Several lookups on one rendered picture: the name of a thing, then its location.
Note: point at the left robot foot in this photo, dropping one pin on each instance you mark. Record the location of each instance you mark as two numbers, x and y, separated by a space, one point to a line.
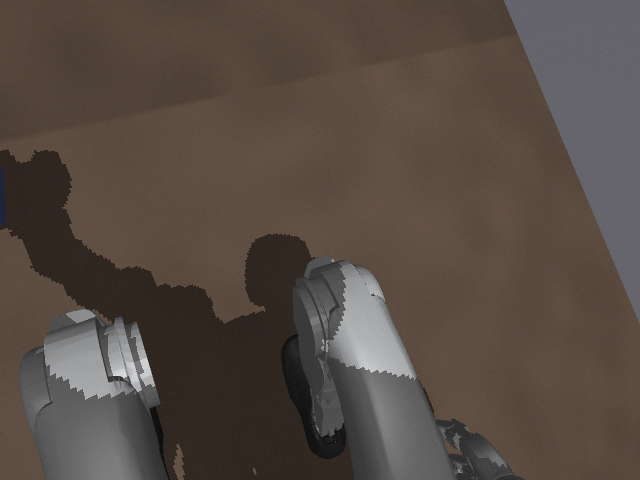
159 433

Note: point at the right robot foot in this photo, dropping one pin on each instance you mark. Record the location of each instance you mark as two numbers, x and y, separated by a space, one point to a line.
299 390

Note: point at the cube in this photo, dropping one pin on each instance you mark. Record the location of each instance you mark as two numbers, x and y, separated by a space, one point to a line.
2 198

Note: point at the right robot hand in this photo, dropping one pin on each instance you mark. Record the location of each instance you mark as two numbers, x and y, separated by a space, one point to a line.
479 459

